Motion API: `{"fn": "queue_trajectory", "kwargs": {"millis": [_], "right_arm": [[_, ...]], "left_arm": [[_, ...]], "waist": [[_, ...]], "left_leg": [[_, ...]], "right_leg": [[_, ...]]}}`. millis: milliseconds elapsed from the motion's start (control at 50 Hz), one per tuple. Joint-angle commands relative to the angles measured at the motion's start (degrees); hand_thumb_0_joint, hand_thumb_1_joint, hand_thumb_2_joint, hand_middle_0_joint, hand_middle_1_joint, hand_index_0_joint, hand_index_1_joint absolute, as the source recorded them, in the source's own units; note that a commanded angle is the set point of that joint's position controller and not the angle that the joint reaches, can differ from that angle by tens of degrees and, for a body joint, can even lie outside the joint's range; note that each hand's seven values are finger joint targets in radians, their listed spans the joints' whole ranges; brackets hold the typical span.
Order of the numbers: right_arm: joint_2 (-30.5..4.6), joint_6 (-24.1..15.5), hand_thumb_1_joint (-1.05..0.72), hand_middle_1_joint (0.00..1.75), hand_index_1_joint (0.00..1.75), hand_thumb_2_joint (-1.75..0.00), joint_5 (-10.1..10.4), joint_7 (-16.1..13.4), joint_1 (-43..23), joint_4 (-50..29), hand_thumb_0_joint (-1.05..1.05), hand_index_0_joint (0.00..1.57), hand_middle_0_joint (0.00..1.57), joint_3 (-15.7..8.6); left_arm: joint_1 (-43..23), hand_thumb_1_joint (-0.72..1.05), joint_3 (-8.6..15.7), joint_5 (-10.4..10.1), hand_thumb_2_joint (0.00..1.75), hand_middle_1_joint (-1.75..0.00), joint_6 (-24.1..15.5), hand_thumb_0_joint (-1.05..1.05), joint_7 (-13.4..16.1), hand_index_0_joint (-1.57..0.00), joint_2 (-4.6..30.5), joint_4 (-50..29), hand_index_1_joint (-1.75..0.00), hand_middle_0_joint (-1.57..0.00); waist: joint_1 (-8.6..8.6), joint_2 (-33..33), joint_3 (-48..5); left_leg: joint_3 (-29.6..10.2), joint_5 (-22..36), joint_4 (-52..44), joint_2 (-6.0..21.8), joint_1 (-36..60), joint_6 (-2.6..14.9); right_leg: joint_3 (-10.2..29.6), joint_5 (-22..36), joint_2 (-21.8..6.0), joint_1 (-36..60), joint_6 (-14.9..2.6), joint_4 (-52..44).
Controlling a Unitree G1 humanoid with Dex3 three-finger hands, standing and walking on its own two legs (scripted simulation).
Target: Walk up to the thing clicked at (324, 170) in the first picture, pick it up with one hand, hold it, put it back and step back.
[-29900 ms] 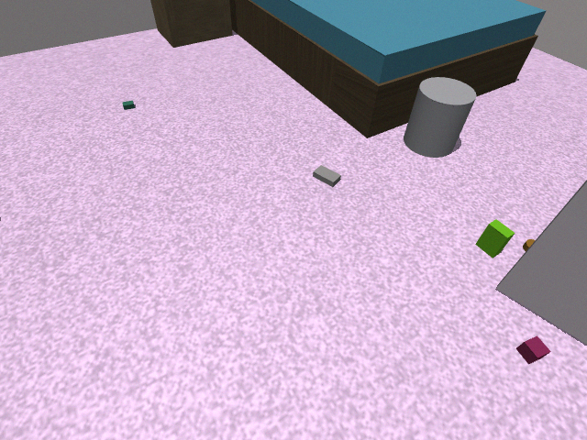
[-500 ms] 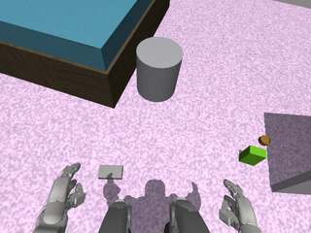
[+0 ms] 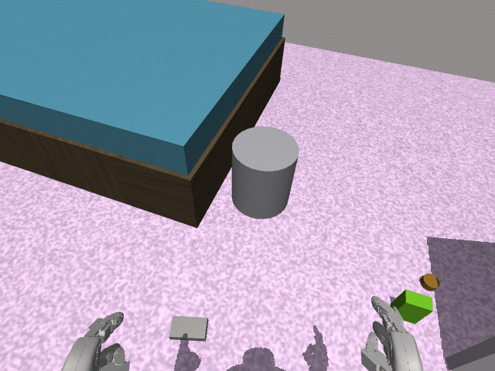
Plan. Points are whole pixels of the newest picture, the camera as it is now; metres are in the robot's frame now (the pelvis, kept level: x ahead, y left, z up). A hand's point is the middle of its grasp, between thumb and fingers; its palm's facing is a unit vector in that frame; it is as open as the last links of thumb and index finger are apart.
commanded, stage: home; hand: left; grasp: from above
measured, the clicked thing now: (188, 328) +0.41 +0.18 -0.70
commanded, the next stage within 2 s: stand in 1.82 s
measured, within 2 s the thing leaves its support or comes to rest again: neither
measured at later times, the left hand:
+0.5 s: hand (131, 369) +0.16 +0.17 -0.05, palm faces +0.04 -0.98 -0.20, open 7.4 cm
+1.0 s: hand out of the picture +0.16 +0.17 -0.05, palm faces +0.04 -0.98 -0.20, open 7.4 cm
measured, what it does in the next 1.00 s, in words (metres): stands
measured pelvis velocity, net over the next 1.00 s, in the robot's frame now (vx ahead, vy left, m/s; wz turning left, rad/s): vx -0.01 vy -0.01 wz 0.00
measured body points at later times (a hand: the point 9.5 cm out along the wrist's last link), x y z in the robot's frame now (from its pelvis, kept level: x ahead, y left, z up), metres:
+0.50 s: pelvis +0.00 -0.01 +0.00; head +0.02 +0.00 +0.45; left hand +0.16 +0.22 -0.03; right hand +0.15 -0.25 -0.07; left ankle +0.00 +0.10 -0.68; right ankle +0.01 -0.13 -0.68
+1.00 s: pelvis -0.01 -0.01 +0.00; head +0.01 +0.00 +0.45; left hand +0.15 +0.22 -0.03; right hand +0.15 -0.25 -0.06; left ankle +0.00 +0.10 -0.68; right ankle +0.01 -0.13 -0.68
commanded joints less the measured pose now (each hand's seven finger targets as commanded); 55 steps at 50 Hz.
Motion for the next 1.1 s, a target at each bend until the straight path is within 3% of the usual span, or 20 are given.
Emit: {"fn": "queue_trajectory", "kwargs": {"millis": [0, 60, 160, 380, 460, 500, 560, 580, 640, 780, 960, 1080], "right_arm": [[-7.2, -3.5, -0.9, 0.3, 0.3, -0.9, -0.5, -0.6, -2.3, -7.5, 0.0, 0.2, 0.2, -3.7], [-7.1, -3.6, -0.9, 0.3, 0.3, -0.9, -0.7, -0.6, -2.7, -6.9, 0.0, 0.2, 0.2, -3.6], [-7.4, -3.6, -0.9, 0.3, 0.3, -0.9, -0.7, -0.4, -3.0, -6.6, 0.0, 0.2, 0.2, -3.7], [-7.1, -3.8, -0.9, 0.3, 0.3, -0.9, -0.7, -0.6, -3.4, -6.9, 0.0, 0.2, 0.2, -3.7], [-7.6, -4.2, -0.9, 0.3, 0.3, -0.9, -0.8, -0.7, -3.4, -6.9, 0.0, 0.2, 0.2, -4.2], [-6.8, -4.3, -0.9, 0.3, 0.3, -0.9, -0.7, -0.8, -3.2, -6.6, 0.0, 0.2, 0.2, -3.6], [-7.3, -4.3, -0.9, 0.3, 0.3, -0.9, -0.7, -0.8, -3.4, -6.4, 0.0, 0.2, 0.2, -4.0], [-7.5, -4.4, -0.9, 0.3, 0.3, -0.9, -0.8, -0.8, -3.8, -6.8, 0.0, 0.2, 0.2, -4.0], [-7.3, -4.5, -0.9, 0.3, 0.3, -0.9, -0.7, -0.9, -3.0, -6.6, 0.0, 0.2, 0.2, -4.1], [-7.0, -4.7, -0.9, 0.3, 0.3, -0.9, -0.7, -0.8, -3.3, -6.5, 0.0, 0.2, 0.2, -4.0], [-7.7, -4.5, -0.9, 0.3, 0.3, -0.9, -0.9, -0.8, -3.2, -6.3, 0.0, 0.2, 0.2, -4.5], [-7.3, -4.4, -0.9, 0.3, 0.3, -0.9, -0.7, -0.8, -3.5, -6.9, 0.0, 0.2, 0.2, -4.2]], "left_arm": [[-2.7, 0.9, 3.3, 0.4, 0.9, -0.3, -3.3, 0.0, 0.2, -0.2, 5.8, -11.2, -0.3, -0.2], [-2.6, 0.9, 3.5, 0.7, 0.9, -0.3, -3.7, 0.0, 0.3, -0.2, 6.2, -10.8, -0.3, -0.2], [-2.0, 0.9, 3.4, 0.6, 0.9, -0.3, -3.4, 0.0, 0.2, -0.2, 6.4, -11.1, -0.3, -0.2], [-1.2, 0.9, 3.0, 0.5, 0.9, -0.3, -3.4, 0.0, 0.3, -0.2, 5.1, -8.8, -0.3, -0.2], [-3.4, 0.9, 4.3, 0.4, 0.9, -0.3, -4.1, 0.0, 0.3, -0.2, 7.0, -11.8, -0.3, -0.2], [0.0, 0.9, 2.7, 0.6, 0.9, -0.3, -3.3, 0.0, 0.2, -0.2, 4.4, -6.8, -0.3, -0.2], [-3.6, 0.9, 4.8, 0.5, 0.9, -0.3, -3.9, 0.0, 0.3, -0.2, 7.4, -11.5, -0.3, -0.2], [-3.2, 0.9, 4.0, 0.6, 0.9, -0.3, -3.9, 0.0, 0.2, -0.2, 6.8, -10.7, -0.3, -0.2], [-1.4, 0.9, 3.4, 0.6, 0.9, -0.3, -3.4, 0.0, 0.2, -0.2, 5.8, -9.7, -0.3, -0.2], [-2.7, 0.9, 3.8, 0.6, 0.9, -0.3, -3.2, 0.0, 0.2, -0.2, 6.4, -11.2, -0.3, -0.2], [-1.5, 0.9, 3.3, 0.7, 0.9, -0.3, -3.4, 0.0, 0.3, -0.2, 5.9, -10.4, -0.3, -0.2], [-2.3, 0.9, 3.5, 0.5, 0.9, -0.3, -3.3, 0.0, 0.3, -0.2, 6.1, -10.8, -0.3, -0.2]], "waist": [[-0.33, 0.9, -4.3], [-0.17, 1.8, -3.3], [-0.21, 1.3, -5.0], [0.21, 0.3, -3.7], [0.2, 0.1, -4.3], [-0.09, -2.0, -2.1], [0.42, -0.3, -3.5], [0.06, -0.7, -2.3], [-0.04, -0.9, -3.3], [0.06, 0.3, -2.3], [0.02, 1.3, -4.4], [-0.01, -0.1, -3.2]], "left_leg": [[-1.5, 16.9, -9.7, -0.1, 5.9, -0.52], [-1.1, 14.9, -10.0, -0.3, 5.6, -0.43], [-1.9, 18.2, -10.0, 0.1, 6.1, -0.73], [-1.5, 13.8, -10.4, 0.0, 5.1, -0.51], [-0.7, 13.1, -9.8, -0.3, 5.2, -0.26], [-0.6, 11.7, -9.5, -0.4, 4.0, 0.04], [-0.1, 10.9, -9.3, -0.6, 3.9, 0.08], [-0.2, 9.6, -9.8, -0.5, 3.6, 0.07], [0.0, 11.4, -9.2, -0.5, 4.6, 0.1], [-0.3, 9.3, -9.7, -0.5, 3.8, -0.04], [-1.2, 15.4, -9.6, 0.0, 5.3, -0.69], [-0.9, 11.7, -9.5, -0.1, 4.2, -0.15]], "right_leg": [[0.1, 12.1, 1.9, 4.5, -1.51, -6.7], [0.4, 10.9, 1.8, 4.4, -1.49, -7.2], [0.2, 12.9, 2.0, 5.1, -1.59, -6.5], [0.3, 9.9, 1.9, 4.2, -1.3, -7.2], [0.8, 9.9, 1.8, 5.0, -1.09, -7.7], [0.9, 9.3, 1.6, 4.4, -0.87, -8.3], [1.3, 8.7, 1.4, 5.1, -0.79, -8.7], [1.2, 7.5, 1.5, 4.3, -0.78, -8.7], [1.4, 9.3, 1.5, 4.8, -0.81, -8.6], [1.2, 7.2, 1.5, 4.0, -0.74, -8.6], [0.6, 11.2, 1.9, 4.6, -1.26, -6.4], [0.9, 8.9, 1.8, 4.1, -1.01, -7.6]]}}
